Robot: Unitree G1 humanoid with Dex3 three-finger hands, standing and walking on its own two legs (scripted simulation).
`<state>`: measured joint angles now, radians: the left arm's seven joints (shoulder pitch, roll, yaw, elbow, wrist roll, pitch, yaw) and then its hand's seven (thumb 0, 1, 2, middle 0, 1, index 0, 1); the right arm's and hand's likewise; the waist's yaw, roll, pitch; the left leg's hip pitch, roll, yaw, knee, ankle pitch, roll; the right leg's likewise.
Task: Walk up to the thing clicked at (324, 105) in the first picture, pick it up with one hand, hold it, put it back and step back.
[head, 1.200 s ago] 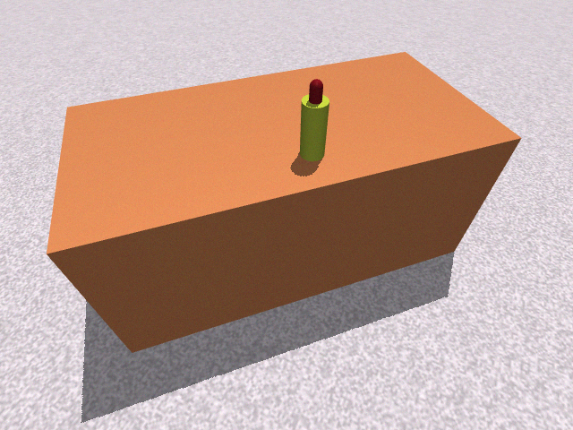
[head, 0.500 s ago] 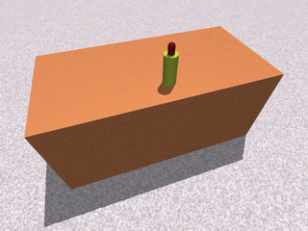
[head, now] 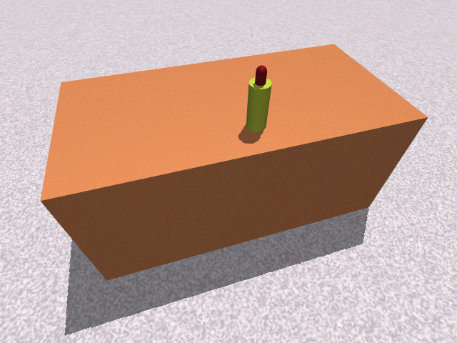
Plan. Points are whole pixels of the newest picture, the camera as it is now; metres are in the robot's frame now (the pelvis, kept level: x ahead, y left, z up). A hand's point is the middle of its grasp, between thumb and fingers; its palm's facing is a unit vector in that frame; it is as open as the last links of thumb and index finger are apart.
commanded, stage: walk up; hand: right
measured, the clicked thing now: (258, 98) +0.88 -0.10 -0.06
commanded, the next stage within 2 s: none
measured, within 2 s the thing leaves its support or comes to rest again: neither
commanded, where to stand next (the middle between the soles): +0.38 -0.03 m, yaw +17 degrees
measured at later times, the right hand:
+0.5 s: hand (362, 287) +0.27 -0.28 -0.15, palm faces -0.24 +0.89 -0.38, open 7.4 cm
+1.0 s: hand (359, 237) +0.40 -0.33 -0.17, palm faces -0.24 +0.89 -0.39, open 7.4 cm
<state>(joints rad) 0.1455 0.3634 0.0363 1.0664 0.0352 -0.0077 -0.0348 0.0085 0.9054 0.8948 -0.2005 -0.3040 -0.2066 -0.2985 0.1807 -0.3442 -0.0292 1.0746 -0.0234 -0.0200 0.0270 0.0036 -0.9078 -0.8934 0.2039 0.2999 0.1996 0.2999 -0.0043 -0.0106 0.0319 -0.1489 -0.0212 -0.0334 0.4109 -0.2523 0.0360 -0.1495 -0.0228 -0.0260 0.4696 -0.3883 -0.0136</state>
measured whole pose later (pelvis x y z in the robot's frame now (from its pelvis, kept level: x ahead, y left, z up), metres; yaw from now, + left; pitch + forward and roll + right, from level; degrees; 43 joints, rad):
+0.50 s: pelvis +0.13 -0.03 -0.02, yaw +10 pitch -3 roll -2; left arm 0.35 0.40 0.07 0.87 0.03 -0.04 -0.05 0.01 0.90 0.89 -0.20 -0.30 -0.21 -0.30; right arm 0.22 -0.39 -0.07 0.87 -0.02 -0.03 0.06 0.01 -0.91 -0.89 0.20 0.30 0.20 0.30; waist 0.06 0.00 0.13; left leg -0.44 0.04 0.04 0.62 -0.18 0.03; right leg 0.03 0.00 -0.15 0.46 -0.44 -0.01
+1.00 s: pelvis +0.29 -0.07 -0.03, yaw +14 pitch -3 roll +0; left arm 0.31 0.42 0.09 0.86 0.04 -0.03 -0.04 0.01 0.91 0.90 -0.20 -0.30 -0.20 -0.30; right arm 0.36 -0.43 -0.05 0.83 -0.01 -0.03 0.00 0.01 -0.91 -0.89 0.20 0.30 0.20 0.30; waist 0.00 0.04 0.05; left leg -0.30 0.03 -0.06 0.82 -0.46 0.01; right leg -0.38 -0.07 -0.06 0.69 -0.26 0.01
